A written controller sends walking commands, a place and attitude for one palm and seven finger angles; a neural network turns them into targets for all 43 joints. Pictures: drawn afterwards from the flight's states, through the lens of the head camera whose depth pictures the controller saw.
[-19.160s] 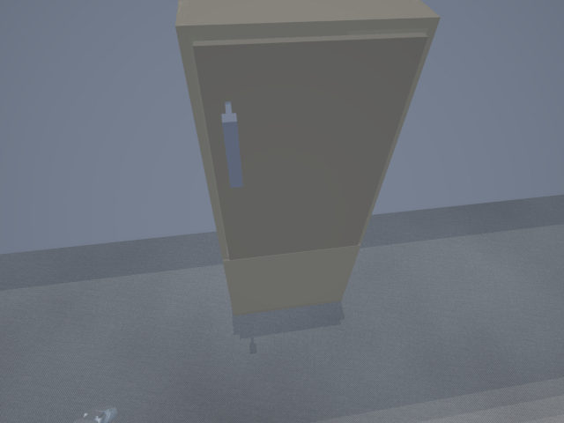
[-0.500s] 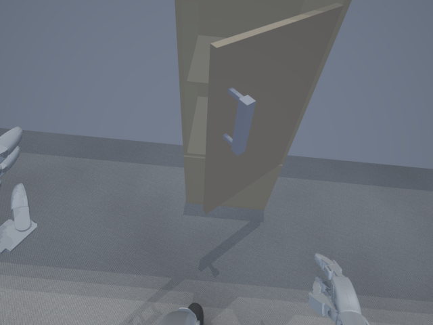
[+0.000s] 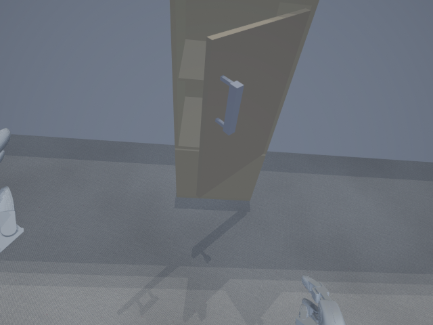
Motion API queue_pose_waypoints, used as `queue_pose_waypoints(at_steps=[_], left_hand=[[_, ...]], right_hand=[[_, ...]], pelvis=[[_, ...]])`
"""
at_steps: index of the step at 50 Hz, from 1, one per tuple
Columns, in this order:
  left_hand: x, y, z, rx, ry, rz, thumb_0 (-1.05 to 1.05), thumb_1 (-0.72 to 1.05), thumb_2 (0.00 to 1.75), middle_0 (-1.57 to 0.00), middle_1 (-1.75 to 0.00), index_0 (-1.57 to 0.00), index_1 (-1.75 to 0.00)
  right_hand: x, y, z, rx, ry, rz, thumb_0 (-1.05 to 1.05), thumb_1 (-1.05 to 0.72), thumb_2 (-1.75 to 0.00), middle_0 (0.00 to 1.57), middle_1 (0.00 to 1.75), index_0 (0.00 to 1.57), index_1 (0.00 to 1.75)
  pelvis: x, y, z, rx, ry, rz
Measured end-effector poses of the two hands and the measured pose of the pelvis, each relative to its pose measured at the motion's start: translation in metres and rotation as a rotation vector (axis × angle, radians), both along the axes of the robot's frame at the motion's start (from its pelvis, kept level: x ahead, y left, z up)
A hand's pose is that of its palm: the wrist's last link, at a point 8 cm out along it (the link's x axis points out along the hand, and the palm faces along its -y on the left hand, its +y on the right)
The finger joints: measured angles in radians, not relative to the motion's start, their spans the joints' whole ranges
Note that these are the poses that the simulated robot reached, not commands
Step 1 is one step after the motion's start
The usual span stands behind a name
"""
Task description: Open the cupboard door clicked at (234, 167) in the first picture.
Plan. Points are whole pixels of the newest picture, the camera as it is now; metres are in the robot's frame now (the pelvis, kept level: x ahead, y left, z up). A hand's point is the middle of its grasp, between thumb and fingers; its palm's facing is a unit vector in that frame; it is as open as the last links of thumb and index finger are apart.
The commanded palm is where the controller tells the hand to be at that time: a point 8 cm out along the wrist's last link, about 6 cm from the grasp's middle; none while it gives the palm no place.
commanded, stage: stop stepping back and stand still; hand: left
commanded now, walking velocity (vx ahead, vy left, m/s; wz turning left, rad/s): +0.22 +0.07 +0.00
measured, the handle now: (226, 105) +0.62 +0.00 +0.07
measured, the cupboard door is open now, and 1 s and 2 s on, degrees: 43 43 43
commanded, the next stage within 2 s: let the arm hang, fingers relaxed in 0.52 s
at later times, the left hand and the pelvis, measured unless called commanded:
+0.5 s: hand (5, 250) +0.17 +0.26 +0.17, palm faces +0.40 -0.77 -0.49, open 7.5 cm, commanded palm +0.10 +0.31 +0.17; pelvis -0.04 +0.00 -0.01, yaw +0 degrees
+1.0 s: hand out of the picture +0.01 +0.20 -0.18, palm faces +0.12 -0.98 -0.17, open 6.9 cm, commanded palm none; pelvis -0.04 +0.02 -0.01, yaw +5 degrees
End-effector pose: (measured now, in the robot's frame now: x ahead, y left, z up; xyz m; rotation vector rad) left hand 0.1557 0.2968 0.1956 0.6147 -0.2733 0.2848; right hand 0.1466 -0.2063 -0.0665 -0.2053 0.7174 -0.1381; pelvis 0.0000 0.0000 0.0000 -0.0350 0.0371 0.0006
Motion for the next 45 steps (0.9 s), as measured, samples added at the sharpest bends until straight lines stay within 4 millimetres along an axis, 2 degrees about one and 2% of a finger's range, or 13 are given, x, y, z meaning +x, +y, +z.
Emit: queue_pose_waypoints(at_steps=[5,8,12,17,23,31,32,34,36,38,40,42,45], left_hand=[[-0.035,0.002,-0.014,-0.038,0.046,0.106,0.01,0.88,0.90,-0.22,-0.30,-0.21,-0.30],[-0.047,0.002,-0.019,-0.101,0.013,0.130,0.02,0.88,0.90,-0.22,-0.30,-0.21,-0.30],[-0.045,0.003,-0.026,-0.155,-0.054,0.149,0.02,0.88,0.90,-0.22,-0.30,-0.21,-0.30],[-0.032,0.011,-0.030,-0.160,-0.104,0.119,0.02,0.88,0.90,-0.21,-0.30,-0.21,-0.30],[-0.022,0.008,-0.016,-0.052,-0.069,0.055,0.02,0.88,0.90,-0.21,-0.30,-0.21,-0.30],[-0.042,-0.002,-0.013,0.011,0.037,0.091,0.01,0.88,0.90,-0.22,-0.30,-0.21,-0.30],[-0.042,0.002,-0.023,0.012,0.078,0.109,0.01,0.88,0.90,-0.22,-0.30,-0.21,-0.30],[-0.035,0.015,-0.065,-0.050,0.253,0.166,0.01,0.89,0.90,-0.21,-0.30,-0.21,-0.30],[-0.033,0.023,-0.124,-0.176,0.473,0.240,0.00,0.89,0.90,-0.21,-0.30,-0.21,-0.30],[-0.041,0.018,-0.189,-0.302,0.699,0.290,0.01,0.89,0.90,-0.20,-0.30,-0.20,-0.30],[-0.059,0.001,-0.249,-0.405,0.912,0.294,0.01,0.90,0.90,-0.20,-0.30,-0.20,-0.30],[-0.085,-0.024,-0.295,-0.498,1.109,0.279,0.01,0.90,0.90,-0.20,-0.30,-0.20,-0.30],[-0.128,-0.063,-0.337,-0.629,1.327,0.253,0.01,0.91,0.90,-0.20,-0.30,-0.20,-0.30]], right_hand=[[-0.035,-0.020,-0.025,-0.009,0.077,0.014,0.01,-0.90,-0.89,0.20,0.30,0.20,0.30],[-0.058,-0.035,-0.026,-0.029,0.122,-0.015,0.01,-0.90,-0.89,0.20,0.30,0.20,0.30],[-0.071,-0.053,-0.022,-0.093,0.120,-0.051,0.01,-0.90,-0.89,0.20,0.30,0.20,0.30],[-0.062,-0.057,-0.019,-0.148,0.077,-0.078,0.01,-0.90,-0.89,0.20,0.30,0.20,0.30],[-0.044,-0.032,-0.012,-0.064,-0.035,-0.065,0.01,-0.90,-0.89,0.19,0.30,0.20,0.30],[-0.035,-0.009,-0.034,0.057,0.014,0.004,0.01,-0.90,-0.89,0.20,0.30,0.20,0.30],[-0.035,-0.009,-0.038,0.065,0.037,0.025,0.01,-0.90,-0.89,0.20,0.30,0.20,0.30],[-0.036,-0.012,-0.050,0.077,0.114,0.063,0.01,-0.90,-0.89,0.20,0.30,0.20,0.30],[-0.040,-0.015,-0.062,0.079,0.190,0.068,0.01,-0.90,-0.89,0.20,0.30,0.20,0.30],[-0.047,-0.017,-0.072,0.071,0.249,0.060,0.01,-0.90,-0.89,0.20,0.30,0.20,0.30],[-0.058,-0.019,-0.081,0.051,0.298,0.054,0.01,-0.90,-0.89,0.20,0.30,0.20,0.30],[-0.072,-0.019,-0.082,0.025,0.365,0.042,0.01,-0.90,-0.89,0.20,0.30,0.20,0.30],[-0.095,-0.018,-0.074,-0.011,0.454,0.017,0.01,-0.90,-0.89,0.20,0.30,0.20,0.30]], pelvis=[[-0.030,-0.005,-0.007,0.032,-0.001,-0.026],[-0.030,-0.006,-0.004,0.047,-0.012,-0.018],[-0.029,-0.005,-0.005,0.052,-0.024,0.007],[-0.028,0.005,-0.015,0.044,-0.038,0.020],[-0.036,0.008,-0.014,0.053,-0.065,0.004],[-0.033,0.000,-0.012,0.030,-0.048,0.008],[-0.033,0.001,-0.011,0.032,-0.036,0.012],[-0.034,0.003,-0.010,0.047,-0.017,0.028],[-0.034,0.006,-0.011,0.057,-0.009,0.050],[-0.034,0.010,-0.014,0.058,-0.009,0.069],[-0.034,0.014,-0.020,0.044,-0.012,0.079],[-0.035,0.016,-0.020,0.048,-0.022,0.076],[-0.035,0.016,-0.016,0.047,-0.032,0.066]])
